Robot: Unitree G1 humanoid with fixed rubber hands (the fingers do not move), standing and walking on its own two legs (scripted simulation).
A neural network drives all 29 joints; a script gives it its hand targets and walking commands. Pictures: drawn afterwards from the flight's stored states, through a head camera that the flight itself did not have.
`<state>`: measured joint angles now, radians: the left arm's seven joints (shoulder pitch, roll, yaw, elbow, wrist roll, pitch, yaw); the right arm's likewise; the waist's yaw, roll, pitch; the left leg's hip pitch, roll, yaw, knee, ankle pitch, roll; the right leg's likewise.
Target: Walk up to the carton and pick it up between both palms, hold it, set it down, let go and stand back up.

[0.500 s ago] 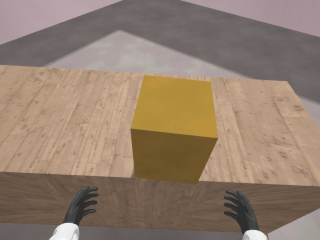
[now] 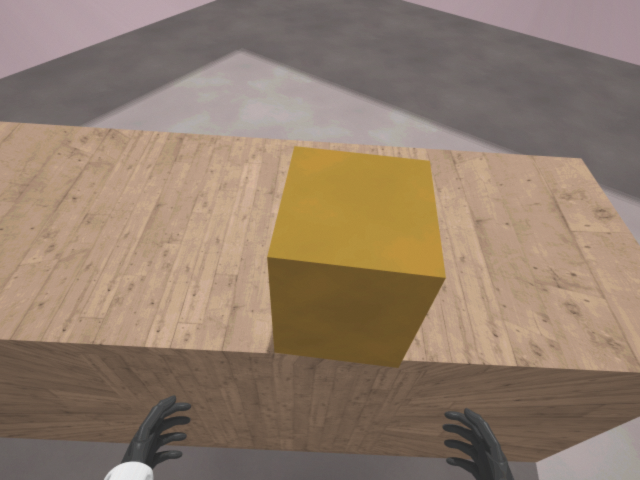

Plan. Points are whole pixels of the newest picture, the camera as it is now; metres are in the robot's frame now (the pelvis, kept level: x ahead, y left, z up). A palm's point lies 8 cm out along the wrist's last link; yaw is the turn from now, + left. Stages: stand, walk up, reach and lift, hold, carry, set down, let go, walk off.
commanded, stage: set down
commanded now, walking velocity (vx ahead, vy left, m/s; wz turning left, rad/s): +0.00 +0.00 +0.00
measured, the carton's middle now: (348, 261) +0.41 -0.02 +0.00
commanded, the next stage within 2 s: let go in 0.08 s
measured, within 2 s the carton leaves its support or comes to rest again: neither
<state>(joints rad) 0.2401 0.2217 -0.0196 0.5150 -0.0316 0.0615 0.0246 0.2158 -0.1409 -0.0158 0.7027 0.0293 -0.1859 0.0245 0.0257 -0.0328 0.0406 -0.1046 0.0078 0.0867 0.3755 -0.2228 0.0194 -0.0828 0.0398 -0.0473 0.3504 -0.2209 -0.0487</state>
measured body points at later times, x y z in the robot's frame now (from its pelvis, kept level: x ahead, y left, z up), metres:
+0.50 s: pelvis -0.01 -0.01 +0.00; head +0.00 +0.00 +0.45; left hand +0.17 +0.22 -0.10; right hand +0.14 -0.23 -0.10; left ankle -0.01 +0.10 -0.75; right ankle -0.02 -0.09 -0.75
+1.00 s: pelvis -0.02 -0.01 -0.01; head -0.05 -0.01 +0.44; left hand +0.03 +0.25 -0.13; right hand +0.05 -0.25 -0.14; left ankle -0.01 +0.10 -0.75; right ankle -0.02 -0.09 -0.75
